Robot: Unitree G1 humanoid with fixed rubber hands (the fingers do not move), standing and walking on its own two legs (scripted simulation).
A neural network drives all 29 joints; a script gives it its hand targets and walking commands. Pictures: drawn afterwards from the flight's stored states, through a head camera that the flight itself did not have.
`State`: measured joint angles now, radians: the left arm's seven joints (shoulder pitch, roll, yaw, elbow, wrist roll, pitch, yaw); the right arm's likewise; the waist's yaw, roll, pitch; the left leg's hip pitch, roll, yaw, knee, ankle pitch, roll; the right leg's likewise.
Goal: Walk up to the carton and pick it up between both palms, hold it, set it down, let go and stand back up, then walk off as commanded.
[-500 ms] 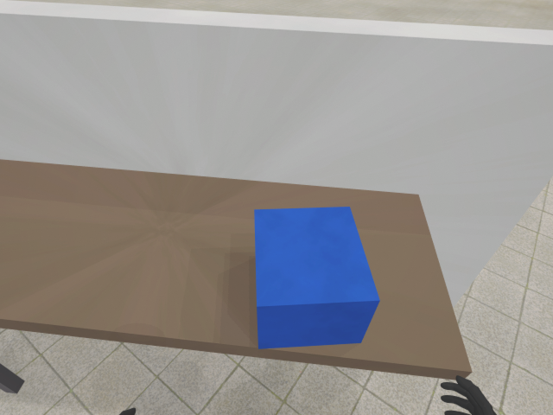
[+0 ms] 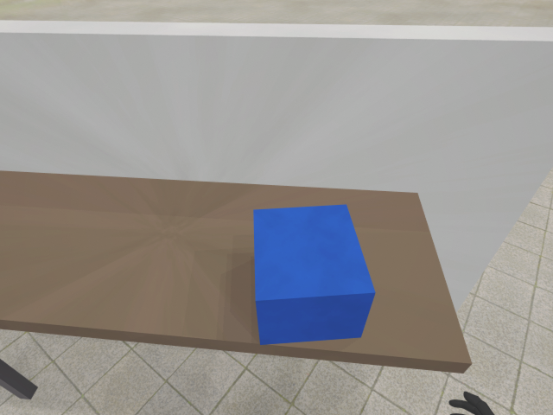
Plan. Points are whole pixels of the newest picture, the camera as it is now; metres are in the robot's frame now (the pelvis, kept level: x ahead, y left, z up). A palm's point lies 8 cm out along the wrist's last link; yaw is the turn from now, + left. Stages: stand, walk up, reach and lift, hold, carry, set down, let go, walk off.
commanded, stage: stand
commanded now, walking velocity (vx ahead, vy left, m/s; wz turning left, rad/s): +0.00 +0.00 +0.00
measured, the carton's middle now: (305, 271) +0.42 -0.02 -0.05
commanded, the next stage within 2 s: walk off in 0.30 s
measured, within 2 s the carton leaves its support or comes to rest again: neither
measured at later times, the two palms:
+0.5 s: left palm out of the picture +0.09 +0.28 -0.10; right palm out of the picture +0.12 -0.28 -0.09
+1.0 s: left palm out of the picture +0.02 +0.35 -0.12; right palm out of the picture -0.03 -0.27 -0.11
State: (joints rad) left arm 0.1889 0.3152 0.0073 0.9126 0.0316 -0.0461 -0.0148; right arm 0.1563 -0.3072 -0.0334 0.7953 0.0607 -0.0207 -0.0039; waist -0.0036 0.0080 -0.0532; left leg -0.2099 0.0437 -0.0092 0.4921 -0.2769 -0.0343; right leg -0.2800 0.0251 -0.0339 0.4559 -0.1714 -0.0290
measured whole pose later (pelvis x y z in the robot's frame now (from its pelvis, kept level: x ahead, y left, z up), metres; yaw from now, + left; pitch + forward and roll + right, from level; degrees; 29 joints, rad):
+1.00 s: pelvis -0.10 +0.05 -0.02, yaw +0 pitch -3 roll -2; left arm 0.12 0.38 0.02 0.82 0.02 0.08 0.02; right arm 0.21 -0.39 -0.06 0.84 0.06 0.04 -0.01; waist 0.00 0.00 0.16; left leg -0.29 -0.02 -0.05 0.69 -0.34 0.03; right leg -0.45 0.11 0.14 1.15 -0.48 0.00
